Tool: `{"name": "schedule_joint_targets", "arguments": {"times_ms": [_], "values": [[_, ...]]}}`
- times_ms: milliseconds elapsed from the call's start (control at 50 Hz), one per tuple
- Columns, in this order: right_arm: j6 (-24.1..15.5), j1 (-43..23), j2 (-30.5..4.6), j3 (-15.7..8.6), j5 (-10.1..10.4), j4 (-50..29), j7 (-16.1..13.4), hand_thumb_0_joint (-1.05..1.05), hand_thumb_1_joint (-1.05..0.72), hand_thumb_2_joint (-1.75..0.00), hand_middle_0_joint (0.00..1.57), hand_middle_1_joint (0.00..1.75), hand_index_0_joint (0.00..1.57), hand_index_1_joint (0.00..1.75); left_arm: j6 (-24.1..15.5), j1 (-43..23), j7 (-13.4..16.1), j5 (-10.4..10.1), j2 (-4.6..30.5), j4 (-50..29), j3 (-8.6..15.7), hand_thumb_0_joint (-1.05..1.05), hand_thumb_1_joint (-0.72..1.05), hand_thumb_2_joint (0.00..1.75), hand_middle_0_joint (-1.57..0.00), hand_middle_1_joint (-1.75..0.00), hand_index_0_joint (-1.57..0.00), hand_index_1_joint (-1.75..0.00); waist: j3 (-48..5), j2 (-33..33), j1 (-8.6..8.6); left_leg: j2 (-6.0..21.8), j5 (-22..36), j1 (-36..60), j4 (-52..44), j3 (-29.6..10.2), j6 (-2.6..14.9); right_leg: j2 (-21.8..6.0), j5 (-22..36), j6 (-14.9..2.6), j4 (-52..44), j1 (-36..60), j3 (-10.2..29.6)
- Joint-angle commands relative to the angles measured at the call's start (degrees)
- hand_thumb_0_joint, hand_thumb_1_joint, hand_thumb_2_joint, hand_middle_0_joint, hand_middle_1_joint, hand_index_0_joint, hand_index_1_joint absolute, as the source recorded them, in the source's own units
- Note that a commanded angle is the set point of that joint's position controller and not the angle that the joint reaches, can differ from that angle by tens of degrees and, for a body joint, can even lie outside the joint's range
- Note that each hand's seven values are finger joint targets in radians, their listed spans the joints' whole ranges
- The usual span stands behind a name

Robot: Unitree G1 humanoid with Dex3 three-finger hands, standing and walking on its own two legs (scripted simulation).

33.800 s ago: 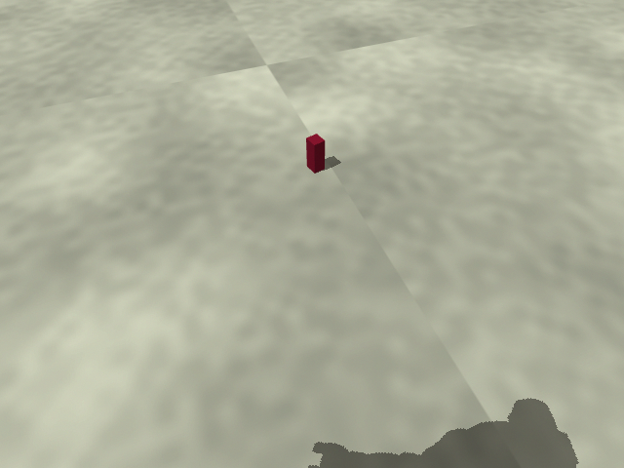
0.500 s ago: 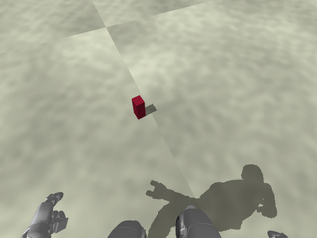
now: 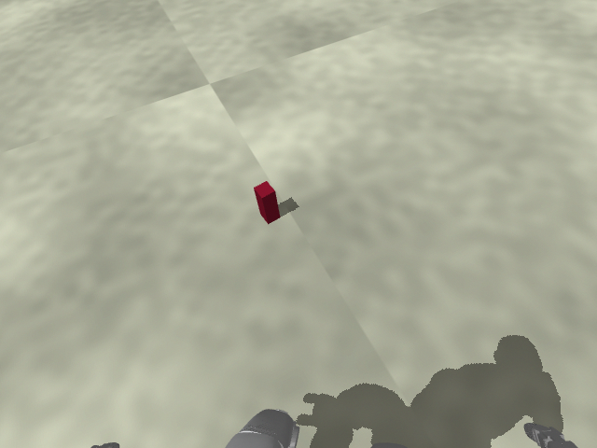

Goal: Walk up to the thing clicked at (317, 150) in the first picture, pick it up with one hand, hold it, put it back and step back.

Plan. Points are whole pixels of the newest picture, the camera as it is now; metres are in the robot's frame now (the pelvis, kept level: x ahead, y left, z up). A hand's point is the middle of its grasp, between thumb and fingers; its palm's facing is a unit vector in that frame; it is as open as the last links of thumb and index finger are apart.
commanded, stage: step back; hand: left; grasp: from the side
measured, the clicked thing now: (267, 203) +1.03 +0.26 -0.68
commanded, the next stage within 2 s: stand in 1.02 s
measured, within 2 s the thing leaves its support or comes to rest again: neither
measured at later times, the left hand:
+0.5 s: hand out of the picture -0.01 +0.26 -0.14, palm faces +0.08 -0.92 -0.38, open 7.4 cm
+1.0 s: hand out of the picture +0.08 +0.30 -0.14, palm faces +0.06 -0.93 -0.36, open 7.4 cm
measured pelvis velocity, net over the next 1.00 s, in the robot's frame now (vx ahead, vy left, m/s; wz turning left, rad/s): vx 0.00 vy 0.03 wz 0.05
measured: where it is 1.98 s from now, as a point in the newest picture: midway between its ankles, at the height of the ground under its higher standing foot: outside the picture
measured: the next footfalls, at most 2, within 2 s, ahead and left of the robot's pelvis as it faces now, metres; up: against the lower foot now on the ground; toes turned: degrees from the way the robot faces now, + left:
left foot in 0.14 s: -0.02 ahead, +0.14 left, +0.00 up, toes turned +2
left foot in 0.68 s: +0.04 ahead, +0.16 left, +0.00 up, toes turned +4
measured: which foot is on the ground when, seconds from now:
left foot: up 0.00-0.12, down 0.14-0.42, up 0.44-0.66, down 0.68-1.00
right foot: down 0.00-1.00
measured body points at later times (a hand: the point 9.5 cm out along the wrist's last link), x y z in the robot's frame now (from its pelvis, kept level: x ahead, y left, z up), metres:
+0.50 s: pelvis -0.04 +0.00 +0.00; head -0.03 -0.01 +0.45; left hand -0.01 +0.31 -0.12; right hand +0.06 -0.31 -0.13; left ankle -0.05 +0.13 -0.71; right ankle +0.00 -0.11 -0.73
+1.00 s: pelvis +0.00 +0.03 +0.01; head +0.02 +0.04 +0.46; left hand +0.07 +0.35 -0.12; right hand +0.13 -0.25 -0.12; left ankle +0.00 +0.16 -0.73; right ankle +0.00 -0.11 -0.73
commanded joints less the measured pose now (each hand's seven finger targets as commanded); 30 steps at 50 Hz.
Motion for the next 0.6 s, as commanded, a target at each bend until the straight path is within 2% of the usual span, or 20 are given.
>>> {"name": "schedule_joint_targets", "arguments": {"times_ms": [0,40,60,80,100,120,140,160,180,220,260,300,340,360,380,400,420,440,500,580], "values": [[-2.0,-1.6,-9.2,-2.7,-1.2,-3.1,-0.1,0.00,-0.90,-0.90,0.20,0.30,0.20,0.30,-2.7,-1.1,0.8,1.0,16.1,-5.0,5.3,0.00,0.90,0.90,-0.20,-0.30,-0.20,-0.30,-5.8,-11.4,2.57,3.7,-2.3,-4.6,-13.6,3.0,-0.99,-10.6,-8.5,-9.17,-13.6,11.6,13.0],[-2.9,-2.1,-9.1,-2.8,-1.6,-2.9,0.5,0.00,-0.90,-0.90,0.20,0.30,0.20,0.30,-2.6,-0.5,0.6,0.7,16.9,-4.7,5.6,0.00,0.90,0.90,-0.20,-0.30,-0.20,-0.30,-7.0,-13.7,3.06,6.2,-7.2,-0.1,-25.2,5.1,-0.34,-14.1,-14.3,-10.73,-14.6,12.1,15.8],[-3.4,0.1,-9.3,-2.9,-1.7,-2.1,0.7,0.00,-0.90,-0.90,0.20,0.30,0.20,0.30,-2.4,-2.5,0.3,0.5,18.0,-4.9,5.7,0.00,0.90,0.90,-0.20,-0.30,-0.20,-0.30,-7.4,-15.3,1.72,7.7,-7.0,5.7,-32.5,5.5,0.61,-15.7,-11.8,-10.59,-13.9,8.7,16.4],[-3.8,3.5,-9.0,-3.3,-1.9,0.0,0.7,0.00,-0.90,-0.90,0.20,0.30,0.20,0.30,-2.0,-4.1,0.1,0.1,18.1,-4.8,5.4,0.00,0.90,0.90,-0.20,-0.30,-0.20,-0.30,-7.4,-13.9,-0.22,6.7,-1.7,14.2,-41.0,7.5,1.56,-14.0,-9.7,-8.93,-11.4,3.1,13.1],[-4.2,4.7,-8.5,-3.7,-1.9,1.9,0.7,0.00,-0.90,-0.90,0.20,0.30,0.20,0.30,-1.6,-2.3,-0.1,-0.1,16.1,-4.3,4.3,0.00,0.90,0.90,-0.20,-0.30,-0.20,-0.30,-6.8,-10.0,-0.42,4.0,4.7,20.3,-48.1,8.3,2.14,-10.3,-7.6,-6.42,-6.9,0.1,8.9],[-4.5,6.2,-10.1,-4.6,-2.8,2.5,0.6,0.00,-0.90,-0.90,0.20,0.30,0.20,0.30,-1.5,-0.4,-0.1,-0.3,12.9,-4.3,3.1,0.00,0.90,0.90,-0.20,-0.30,-0.20,-0.30,-8.2,-2.6,-0.60,8.3,3.6,28.4,-48.3,-1.2,3.85,-7.2,-5.3,-3.66,1.8,-8.6,5.4],[-4.8,4.8,-13.3,-5.0,-3.4,1.7,0.4,0.00,-0.90,-0.90,0.20,0.30,0.20,0.30,-1.7,0.4,-0.4,-1.4,8.9,-4.5,1.9,0.00,0.90,0.90,-0.20,-0.30,-0.20,-0.30,-7.3,9.7,-0.39,20.2,-4.8,30.3,-51.9,-19.5,7.69,0.5,-11.9,-0.04,12.3,-19.9,-1.4],[-4.8,2.4,-17.8,-4.9,-2.7,0.5,0.7,0.00,-0.90,-0.90,0.20,0.30,0.20,0.30,-2.0,-5.7,0.0,-1.2,13.9,-3.9,3.4,0.00,0.90,0.90,-0.20,-0.30,-0.20,-0.30,-2.7,7.4,-3.23,26.5,-21.1,13.8,-54.6,-26.1,14.93,-1.6,-14.9,0.71,14.0,-15.7,0.7],[-4.9,-0.7,-16.9,-4.8,-2.4,0.3,0.8,0.00,-0.90,-0.90,0.20,0.30,0.20,0.30,-2.3,-7.7,-0.4,-0.9,16.8,-3.4,4.0,0.00,0.90,0.90,-0.20,-0.30,-0.20,-0.30,2.2,5.4,-2.40,26.2,-23.8,2.7,-55.7,-23.4,15.00,-2.6,-14.2,0.21,15.8,-8.4,2.4],[-5.4,-4.1,-11.3,-3.0,-3.0,0.2,0.8,0.00,-0.90,-0.90,0.20,0.30,0.20,0.30,-2.7,-4.6,-1.5,-1.7,13.7,-1.7,3.4,0.00,0.90,0.90,-0.20,-0.30,-0.20,-0.30,2.9,4.9,0.14,17.7,-10.7,5.5,-52.6,-8.6,10.46,-1.7,-7.7,-0.18,11.0,-5.9,1.6],[-5.8,-2.2,-10.7,-3.1,-2.5,0.9,0.8,0.00,-0.90,-0.90,0.20,0.30,0.20,0.30,-3.2,-2.8,-1.9,-1.7,12.8,-0.7,3.0,0.00,0.90,0.90,-0.20,-0.30,-0.20,-0.30,1.7,8.0,-0.65,15.6,-6.8,9.4,-50.8,-5.6,9.03,-0.9,-4.5,-0.14,5.3,-5.3,-1.8],[-5.2,-0.8,-11.8,-3.5,-2.5,1.5,1.2,0.00,-0.90,-0.90,0.20,0.30,0.20,0.30,-3.4,-3.4,-2.0,-1.5,12.4,0.5,3.3,0.00,0.90,0.90,-0.20,-0.30,-0.20,-0.30,0.2,8.7,-1.68,15.4,-10.3,7.9,-50.0,-4.9,8.76,0.8,-5.5,0.36,-0.2,0.3,-3.6],[-4.2,-2.5,-10.5,-3.0,-1.7,0.9,1.4,0.00,-0.90,-0.90,0.20,0.30,0.20,0.30,-4.2,0.9,-1.3,-1.1,11.4,2.6,3.0,0.00,0.90,0.90,-0.20,-0.30,-0.20,-0.30,-2.3,7.5,0.84,14.4,-8.4,6.6,-43.2,-0.9,7.46,2.0,-0.8,-0.41,-11.2,8.4,-4.5],[-3.9,-1.7,-8.1,-2.3,-1.4,1.0,1.2,0.00,-0.90,-0.90,0.20,0.30,0.20,0.30,-4.7,2.9,-0.8,-0.7,12.5,3.7,3.4,0.00,0.90,0.90,-0.20,-0.30,-0.20,-0.30,-4.0,2.8,1.84,12.3,-4.1,4.5,-36.2,1.6,6.17,1.3,1.1,-0.54,-14.4,13.9,-1.4],[-4.0,-0.7,-5.3,-1.5,-0.9,0.0,1.1,0.00,-0.90,-0.90,0.20,0.30,0.20,0.30,-5.2,3.8,-0.3,0.1,15.5,4.0,4.3,0.00,0.90,0.90,-0.20,-0.30,-0.20,-0.30,-5.2,-6.3,1.92,7.9,-1.9,-2.2,-26.1,4.7,3.59,-6.2,-3.3,-2.96,-18.7,18.1,12.7],[-3.9,-1.3,-4.9,-1.4,-1.1,-0.1,0.8,0.00,-0.90,-0.90,0.20,0.30,0.20,0.30,-5.5,3.8,-0.1,0.0,19.5,3.7,4.9,0.00,0.90,0.90,-0.20,-0.30,-0.20,-0.30,-4.3,-10.9,2.76,3.2,-7.0,-5.6,-19.4,5.1,2.01,-16.7,-15.5,-7.63,-24.1,13.4,28.3],[-3.8,-0.2,-8.9,-2.7,-1.5,1.3,0.4,0.00,-0.90,-0.90,0.20,0.30,0.20,0.30,-5.4,-0.8,-0.2,0.3,21.5,2.2,5.2,0.00,0.90,0.90,-0.20,-0.30,-0.20,-0.30,-1.1,-8.7,1.58,6.0,-8.1,-0.5,-14.5,2.0,1.38,-22.2,-23.1,-12.60,-25.5,2.9,32.9],[-4.0,2.7,-9.9,-3.1,-1.3,2.5,0.5,0.00,-0.90,-0.90,0.20,0.30,0.20,0.30,-5.4,-3.6,-0.3,-0.1,19.7,1.1,4.9,0.00,0.90,0.90,-0.20,-0.30,-0.20,-0.30,0.8,-6.6,-0.39,7.8,-6.3,1.9,-15.4,1.4,1.49,-21.1,-20.6,-13.38,-23.7,0.2,30.2],[-4.5,1.8,-7.8,-2.5,-1.1,3.5,1.0,0.00,-0.90,-0.90,0.20,0.30,0.20,0.30,-6.1,-2.7,-0.1,-0.5,15.7,2.0,3.9,0.00,0.90,0.90,-0.20,-0.30,-0.20,-0.30,-2.4,-6.8,0.05,7.6,-1.8,1.9,-18.5,2.1,1.71,-15.3,-3.8,-9.10,-20.6,5.7,17.6],[-4.7,3.0,-7.0,-2.4,-1.4,4.2,1.2,0.00,-0.90,-0.90,0.20,0.30,0.20,0.30,-5.7,-5.1,-0.4,-0.7,16.3,1.6,3.6,0.00,0.90,0.90,-0.20,-0.30,-0.20,-0.30,-4.6,-11.1,-0.99,7.6,1.8,8.8,-28.3,8.4,0.92,-13.3,6.6,-8.10,-16.8,3.0,10.3]]}}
